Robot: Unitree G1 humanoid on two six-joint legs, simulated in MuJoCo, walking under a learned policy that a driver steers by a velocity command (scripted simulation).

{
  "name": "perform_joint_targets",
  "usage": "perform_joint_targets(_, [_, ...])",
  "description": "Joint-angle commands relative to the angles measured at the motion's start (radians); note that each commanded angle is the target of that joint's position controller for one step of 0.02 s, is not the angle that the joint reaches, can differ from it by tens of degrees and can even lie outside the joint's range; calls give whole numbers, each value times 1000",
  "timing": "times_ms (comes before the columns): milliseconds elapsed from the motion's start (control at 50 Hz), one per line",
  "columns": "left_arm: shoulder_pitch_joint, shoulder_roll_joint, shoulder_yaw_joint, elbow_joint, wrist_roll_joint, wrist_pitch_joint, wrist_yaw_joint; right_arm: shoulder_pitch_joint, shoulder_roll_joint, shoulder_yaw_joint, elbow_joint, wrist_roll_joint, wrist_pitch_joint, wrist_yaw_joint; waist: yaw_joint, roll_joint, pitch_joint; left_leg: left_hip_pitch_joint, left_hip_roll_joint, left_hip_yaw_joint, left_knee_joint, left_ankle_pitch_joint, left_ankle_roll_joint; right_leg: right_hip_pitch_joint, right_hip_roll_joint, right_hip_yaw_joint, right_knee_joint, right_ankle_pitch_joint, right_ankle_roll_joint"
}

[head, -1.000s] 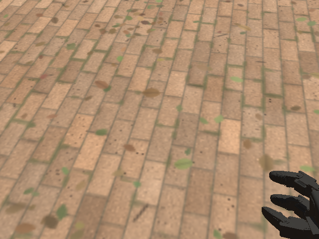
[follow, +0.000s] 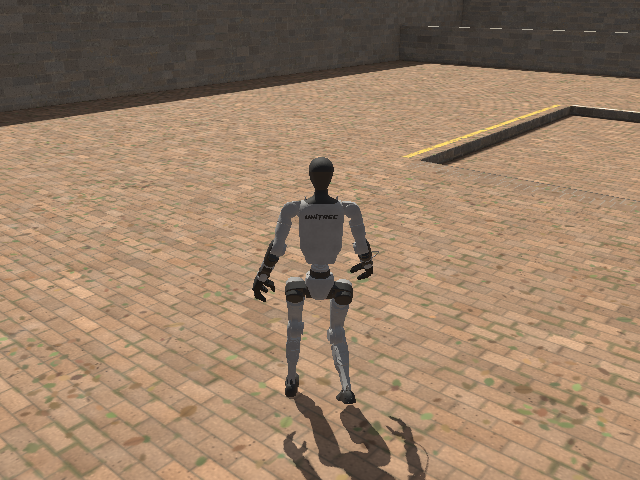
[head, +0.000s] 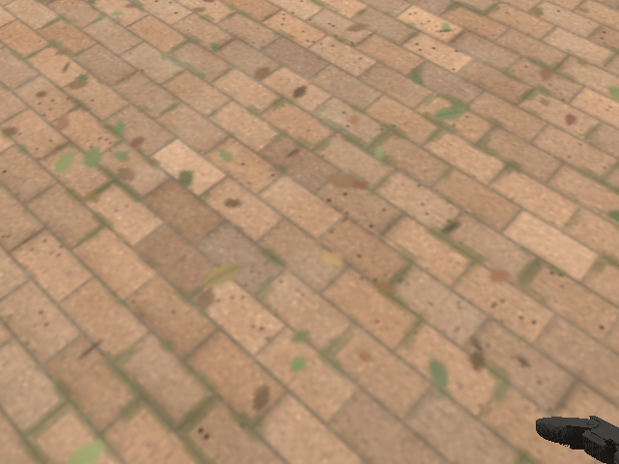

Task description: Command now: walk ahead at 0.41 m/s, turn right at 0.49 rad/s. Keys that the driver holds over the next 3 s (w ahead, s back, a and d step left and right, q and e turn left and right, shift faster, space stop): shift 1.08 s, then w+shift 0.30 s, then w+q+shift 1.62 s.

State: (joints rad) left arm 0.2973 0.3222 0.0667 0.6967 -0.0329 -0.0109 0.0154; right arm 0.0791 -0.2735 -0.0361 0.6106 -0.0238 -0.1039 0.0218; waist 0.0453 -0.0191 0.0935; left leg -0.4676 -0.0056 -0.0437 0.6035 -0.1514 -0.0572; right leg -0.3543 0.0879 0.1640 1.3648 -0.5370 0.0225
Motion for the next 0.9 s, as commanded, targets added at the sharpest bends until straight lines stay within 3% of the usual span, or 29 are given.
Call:
perform_joint_targets(20, [-57,75,8,-125,21,-11,-4,135,-115,-31,-3,-3,4,-8,-77,106,-188,452,282,-297,-183,642,254,-331,-114,-28,-3,24,17])
perform_joint_targets(60, [-54,14,-13,-126,14,-8,-6,111,-108,-27,38,9,0,-7,-42,127,-166,372,255,-221,-228,702,258,-267,-125,-54,-226,0,7])
perform_joint_targets(100, [-59,-1,-22,-115,20,-8,-6,83,-156,-41,61,19,11,-14,-31,131,-203,317,267,-164,-262,762,281,-164,-111,-91,-406,133,10])
perform_joint_targets(140, [-61,10,-25,-96,26,-3,-16,52,-181,-48,74,38,26,-19,-22,140,-236,259,241,-83,-278,689,267,-24,-96,-115,-564,312,3])
perform_joint_targets(180, [-102,25,-22,-99,29,4,-27,49,-180,-45,89,52,32,-21,-25,141,-225,236,238,-63,-282,547,241,57,-91,-108,-674,427,-13])
perform_joint_targets(240, [-127,48,-9,-98,47,6,-30,51,-168,-36,113,57,33,-20,-8,113,-195,186,205,-43,-217,309,188,205,-70,-125,-850,557,-62])
perform_joint_targets(260, [-133,67,-2,-101,55,7,-24,80,-136,-23,129,47,33,-17,-12,85,-182,157,166,-24,-163,206,151,259,-94,-103,-898,606,-87])
perform_joint_targets(280, [-131,131,6,-121,69,6,-13,130,-87,-3,128,15,31,-13,-36,-56,-225,107,89,40,-17,-18,85,349,-261,67,-929,919,-140])
perform_joint_targets(300, [-158,98,-14,-139,80,14,-6,234,-54,16,138,0,40,-10,-80,-199,-300,56,42,43,142,-444,23,389,-430,231,-926,1040,-288])
perform_joint_targets(320, [-146,47,-25,-118,74,15,-12,204,-101,8,135,19,60,-17,-40,-195,-305,26,55,9,191,-489,-2,337,-418,281,-983,797,-337])
perform_joint_targets(340, [-163,47,-24,-104,64,11,-18,164,-139,-4,131,28,76,-24,-37,-163,-249,5,64,1,231,-460,-11,299,-368,260,-1007,650,-303])
perform_joint_targets(380, [-220,62,-22,-94,56,5,-22,162,-152,-16,153,17,104,-39,-55,-115,-205,33,78,-12,249,-405,-29,203,-335,204,-1024,599,-256])
perform_joint_targets(400, [-256,74,-17,-92,57,5,-21,176,-141,-14,161,15,111,-41,-75,-107,-195,91,80,-11,224,-366,-34,140,-315,166,-1025,605,-242])
perform_joint_targets(440, [-282,56,-19,-82,61,8,-18,183,-100,-3,180,17,111,-40,-83,-105,-200,183,62,20,124,-269,-31,88,-266,92,-1012,623,-225])
perform_joint_targets(500, [-276,18,-29,-55,47,14,-16,182,-64,8,201,10,109,-34,-97,-90,-215,316,40,45,-124,-24,-7,75,-220,51,-979,504,-192])
perform_joint_targets(520, [-240,0,-34,-35,45,11,-19,161,-83,9,193,-7,110,-32,-85,-61,-206,355,70,12,-167,61,12,53,-196,45,-975,398,-146])
perform_joint_targets(540, [-212,0,-33,-21,51,9,-22,136,-128,3,177,-12,112,-32,-55,3,-170,337,116,-25,-183,74,41,33,-158,21,-958,281,-108])
perform_joint_targets(560, [-198,2,-28,-17,52,10,-22,101,-170,-12,191,-1,112,-31,-25,109,-121,227,105,-10,-174,-101,73,58,-107,-38,-960,238,-78])
perform_joint_targets(580, [-228,24,-24,-7,57,12,-17,82,-125,-2,184,0,107,-28,-51,87,-96,167,90,-9,-202,-188,78,100,-101,-46,-932,260,-62])
perform_joint_targets(600, [-238,25,-19,-4,52,13,-12,80,-105,5,192,-4,100,-29,-50,85,-95,156,88,-9,-211,-183,68,117,-102,-50,-915,295,-65])
perform_joint_targets(680, [-203,13,-14,40,49,18,0,102,-98,12,218,6,75,-31,-55,65,-132,199,79,4,-188,-47,56,159,-107,-54,-883,480,-74])
perform_joint_targets(900, [-169,27,0,177,38,29,19,118,-94,22,285,13,79,-36,-55,20,-120,219,64,14,-203,15,69,213,-111,-57,-889,571,-55])
